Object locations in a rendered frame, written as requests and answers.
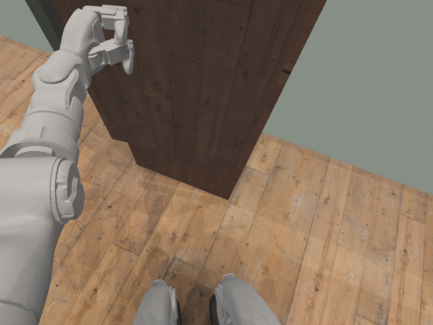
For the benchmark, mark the cupboard door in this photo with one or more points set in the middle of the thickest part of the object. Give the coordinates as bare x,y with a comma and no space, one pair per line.
202,72

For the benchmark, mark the left robot hand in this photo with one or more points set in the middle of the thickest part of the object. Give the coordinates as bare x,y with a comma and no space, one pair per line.
84,37

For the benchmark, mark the left robot thigh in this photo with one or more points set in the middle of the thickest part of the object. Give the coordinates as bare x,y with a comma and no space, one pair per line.
158,307

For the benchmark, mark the robot left upper arm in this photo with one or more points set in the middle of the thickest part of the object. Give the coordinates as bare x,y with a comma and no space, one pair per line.
38,195

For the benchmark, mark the handle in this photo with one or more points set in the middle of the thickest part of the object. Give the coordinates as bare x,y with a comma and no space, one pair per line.
48,20

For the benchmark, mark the robot right shin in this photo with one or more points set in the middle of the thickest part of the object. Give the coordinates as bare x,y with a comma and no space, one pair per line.
221,320

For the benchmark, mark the robot left forearm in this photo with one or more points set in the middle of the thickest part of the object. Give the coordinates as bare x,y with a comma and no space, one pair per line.
52,124

